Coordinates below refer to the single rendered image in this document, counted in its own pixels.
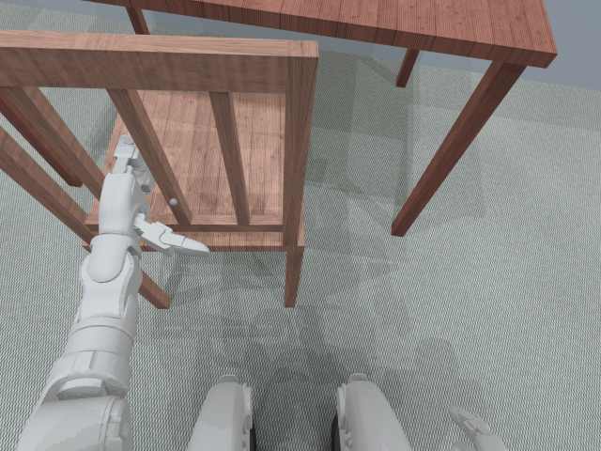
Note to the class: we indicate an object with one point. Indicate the left robot thigh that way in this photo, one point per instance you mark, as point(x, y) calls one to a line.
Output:
point(226, 413)

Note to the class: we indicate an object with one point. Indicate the left robot upper arm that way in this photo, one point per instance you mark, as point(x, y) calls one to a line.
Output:
point(83, 424)

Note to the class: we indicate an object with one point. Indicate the robot left forearm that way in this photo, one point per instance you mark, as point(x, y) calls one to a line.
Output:
point(95, 362)

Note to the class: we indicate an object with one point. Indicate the right robot thigh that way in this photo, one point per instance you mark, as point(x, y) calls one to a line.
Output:
point(364, 411)

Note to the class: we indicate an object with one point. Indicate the robot thigh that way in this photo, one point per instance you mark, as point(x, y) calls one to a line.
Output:
point(364, 411)
point(226, 413)

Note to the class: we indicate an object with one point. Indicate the table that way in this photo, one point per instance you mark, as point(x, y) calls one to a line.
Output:
point(513, 34)

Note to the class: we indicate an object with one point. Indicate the left robot hand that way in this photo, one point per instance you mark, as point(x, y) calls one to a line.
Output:
point(123, 194)

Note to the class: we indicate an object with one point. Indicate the right robot hand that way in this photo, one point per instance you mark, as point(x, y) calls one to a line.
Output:
point(476, 429)

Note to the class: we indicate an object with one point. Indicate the chair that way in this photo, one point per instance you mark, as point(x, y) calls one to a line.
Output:
point(235, 162)

